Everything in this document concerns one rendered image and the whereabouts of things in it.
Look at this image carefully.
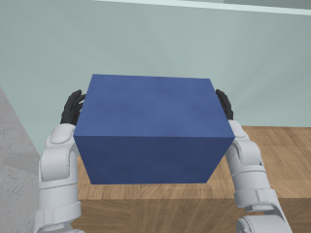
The robot right upper arm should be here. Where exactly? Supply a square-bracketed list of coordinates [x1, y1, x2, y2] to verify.
[236, 215, 291, 233]

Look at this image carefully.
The left robot forearm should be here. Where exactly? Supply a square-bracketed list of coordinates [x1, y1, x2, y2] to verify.
[33, 123, 82, 233]

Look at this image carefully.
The robot left hand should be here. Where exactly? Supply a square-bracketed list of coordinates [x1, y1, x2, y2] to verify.
[60, 89, 86, 126]

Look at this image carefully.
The robot right hand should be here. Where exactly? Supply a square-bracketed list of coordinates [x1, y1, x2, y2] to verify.
[216, 89, 234, 120]

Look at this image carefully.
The pedestal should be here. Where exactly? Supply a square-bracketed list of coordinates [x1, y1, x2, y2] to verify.
[70, 125, 311, 233]

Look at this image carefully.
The carton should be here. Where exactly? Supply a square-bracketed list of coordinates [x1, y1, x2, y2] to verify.
[73, 74, 235, 184]

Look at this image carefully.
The right robot forearm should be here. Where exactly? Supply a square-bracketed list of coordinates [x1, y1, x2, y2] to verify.
[225, 119, 293, 233]

